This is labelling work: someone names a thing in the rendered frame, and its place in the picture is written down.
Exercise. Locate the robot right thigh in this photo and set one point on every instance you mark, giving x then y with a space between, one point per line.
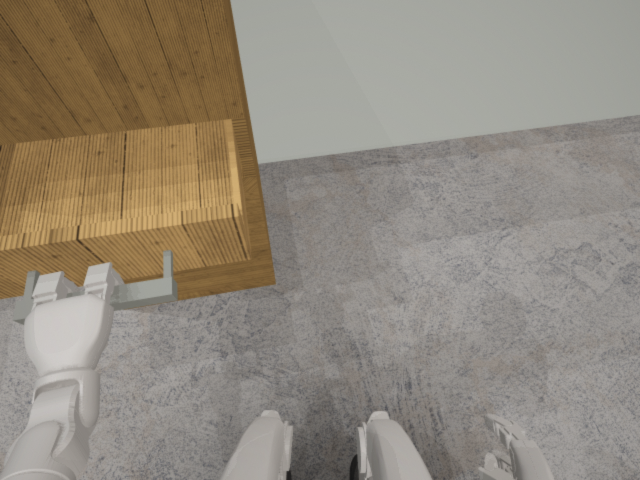
385 451

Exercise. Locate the robot left forearm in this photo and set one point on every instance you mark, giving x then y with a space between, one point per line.
54 444

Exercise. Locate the handle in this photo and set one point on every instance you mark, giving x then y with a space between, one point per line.
124 296

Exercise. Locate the right robot hand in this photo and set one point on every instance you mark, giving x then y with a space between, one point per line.
526 461

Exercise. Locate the robot thigh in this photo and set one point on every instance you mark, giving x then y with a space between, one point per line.
385 451
262 452

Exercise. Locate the cabinet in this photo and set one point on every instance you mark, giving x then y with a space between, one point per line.
72 68

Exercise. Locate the robot left thigh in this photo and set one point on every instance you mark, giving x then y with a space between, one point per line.
262 452

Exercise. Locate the left robot hand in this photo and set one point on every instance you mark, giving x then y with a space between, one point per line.
62 333

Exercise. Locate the drawer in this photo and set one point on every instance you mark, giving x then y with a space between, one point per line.
121 197

